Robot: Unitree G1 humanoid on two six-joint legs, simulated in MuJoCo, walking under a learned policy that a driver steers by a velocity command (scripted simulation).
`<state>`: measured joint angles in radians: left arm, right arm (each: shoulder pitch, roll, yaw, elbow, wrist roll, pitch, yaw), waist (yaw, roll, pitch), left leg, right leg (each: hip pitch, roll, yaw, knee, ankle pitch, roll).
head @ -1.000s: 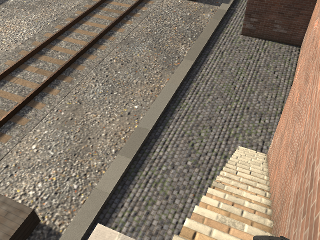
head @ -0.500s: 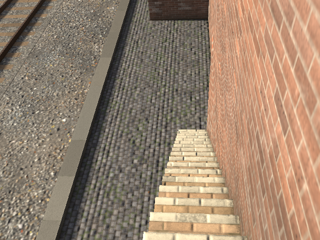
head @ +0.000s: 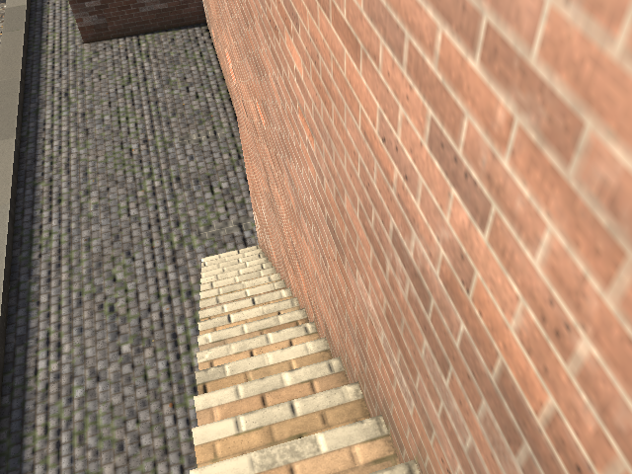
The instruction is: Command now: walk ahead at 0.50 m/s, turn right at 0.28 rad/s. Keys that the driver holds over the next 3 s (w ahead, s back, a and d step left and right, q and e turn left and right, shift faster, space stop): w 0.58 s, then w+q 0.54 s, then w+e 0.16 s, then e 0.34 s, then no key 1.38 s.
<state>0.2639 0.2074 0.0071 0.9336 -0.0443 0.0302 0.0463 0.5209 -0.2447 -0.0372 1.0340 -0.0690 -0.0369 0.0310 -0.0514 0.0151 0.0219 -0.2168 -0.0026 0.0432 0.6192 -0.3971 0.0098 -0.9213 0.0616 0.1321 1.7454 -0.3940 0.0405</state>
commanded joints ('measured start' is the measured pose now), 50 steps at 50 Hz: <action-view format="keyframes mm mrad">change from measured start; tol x64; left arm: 1 68 14 -13 -22 47 21 -28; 50 -182 98 48 -283 42 -68 48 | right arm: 1 -286 -102 4 -121 34 -15 -15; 50 230 -363 -123 12 163 -39 22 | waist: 1 159 0 -16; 41 14 -331 174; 50 -103 659 335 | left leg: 1 -442 190 -121 -258 372 158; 10 -37 -49 52 229 -200 15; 16 614 258 -506 1 745 164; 32 -833 9 -166 1507 -409 -69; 41 -376 -7 -241 795 579 -126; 47 -13 -19 14 278 316 -70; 50 -60 138 -910 -400 -370 84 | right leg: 1 521 -79 -105 -672 524 -15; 16 -218 -129 27 -1025 111 -8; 29 1284 -406 28 -1022 1364 -200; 39 134 -421 -79 -1413 -3 -135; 50 -388 -67 -202 77 -454 -24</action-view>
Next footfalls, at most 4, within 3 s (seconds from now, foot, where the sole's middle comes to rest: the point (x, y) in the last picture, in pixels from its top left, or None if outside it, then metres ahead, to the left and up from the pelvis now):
0.14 right None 0.17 -0.15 -0.76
0.54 right None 0.29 -0.17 -0.96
0.94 left None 0.34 0.27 -0.97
1.30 right None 0.49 0.03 -1.17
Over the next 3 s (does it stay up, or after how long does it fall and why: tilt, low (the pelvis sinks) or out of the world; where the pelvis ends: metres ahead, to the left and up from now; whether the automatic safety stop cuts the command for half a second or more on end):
stays up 0.48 0.20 -0.38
